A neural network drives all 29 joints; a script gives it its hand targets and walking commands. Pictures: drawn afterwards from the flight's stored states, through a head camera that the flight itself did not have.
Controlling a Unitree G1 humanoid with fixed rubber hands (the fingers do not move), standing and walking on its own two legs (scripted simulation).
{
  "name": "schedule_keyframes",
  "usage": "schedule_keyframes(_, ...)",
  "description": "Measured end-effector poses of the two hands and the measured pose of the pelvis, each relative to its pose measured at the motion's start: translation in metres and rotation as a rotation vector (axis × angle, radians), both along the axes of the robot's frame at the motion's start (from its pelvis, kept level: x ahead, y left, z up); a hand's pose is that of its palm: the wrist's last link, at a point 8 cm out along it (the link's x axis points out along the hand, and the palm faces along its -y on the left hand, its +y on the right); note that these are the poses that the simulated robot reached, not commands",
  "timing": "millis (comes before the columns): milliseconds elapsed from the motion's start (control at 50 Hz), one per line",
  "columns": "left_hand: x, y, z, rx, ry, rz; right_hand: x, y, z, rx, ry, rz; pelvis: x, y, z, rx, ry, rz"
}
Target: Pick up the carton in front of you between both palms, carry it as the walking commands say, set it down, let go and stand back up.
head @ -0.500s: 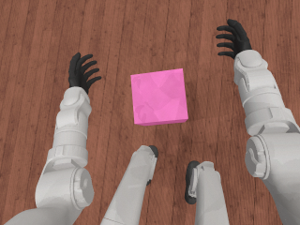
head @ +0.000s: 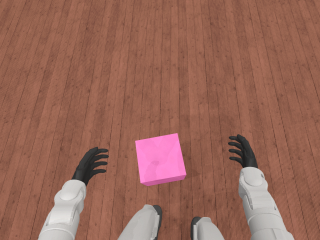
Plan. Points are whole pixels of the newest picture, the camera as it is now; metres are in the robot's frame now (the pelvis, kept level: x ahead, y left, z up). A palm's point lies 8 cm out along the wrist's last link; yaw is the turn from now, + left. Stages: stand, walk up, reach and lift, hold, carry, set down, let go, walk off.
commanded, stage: let go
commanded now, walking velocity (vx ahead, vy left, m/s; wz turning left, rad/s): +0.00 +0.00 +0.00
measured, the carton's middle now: (161, 161) +0.38 +0.10 -0.61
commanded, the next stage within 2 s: stand in 0.88 s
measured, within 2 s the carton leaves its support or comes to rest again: neither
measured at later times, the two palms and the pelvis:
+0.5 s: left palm (87, 192) +0.20 +0.21 -0.03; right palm (309, 220) +0.21 -0.26 -0.03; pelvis +0.04 -0.03 +0.04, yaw +2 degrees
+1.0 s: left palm (64, 203) +0.17 +0.26 -0.04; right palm out of the picture +0.16 -0.26 -0.04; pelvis +0.02 -0.01 +0.03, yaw +1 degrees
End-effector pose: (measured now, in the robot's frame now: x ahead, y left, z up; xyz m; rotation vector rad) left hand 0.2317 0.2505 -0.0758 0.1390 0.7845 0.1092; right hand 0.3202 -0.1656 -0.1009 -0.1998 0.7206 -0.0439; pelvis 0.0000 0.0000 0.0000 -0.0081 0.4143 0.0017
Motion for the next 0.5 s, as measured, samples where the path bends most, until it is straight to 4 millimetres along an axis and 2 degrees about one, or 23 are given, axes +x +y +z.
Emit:
schedule_keyframes(120, -0.028, -0.007, 0.027, 0.0, 0.008, 0.015, -0.019, -0.014, 0.021, -0.002, 0.017, 0.02, 0.022, 0.001, 0.018, 0.004, -0.115, 0.014)
schedule_keyframes(200, -0.038, -0.015, 0.038, -0.002, 0.012, 0.029, -0.033, -0.026, 0.033, -0.002, 0.024, 0.023, 0.033, -0.003, 0.027, 0.01, -0.184, 0.023)
schedule_keyframes(360, -0.037, -0.03, 0.048, 0.006, 0.007, 0.011, -0.071, -0.062, 0.057, -0.006, 0.041, 0.005, 0.045, -0.018, 0.039, 0.023, -0.293, 0.031)
schedule_keyframes(500, -0.032, -0.043, 0.049, 0.004, -0.005, -0.02, -0.109, -0.092, 0.074, -0.004, 0.061, -0.028, 0.045, -0.029, 0.042, 0.025, -0.376, 0.025)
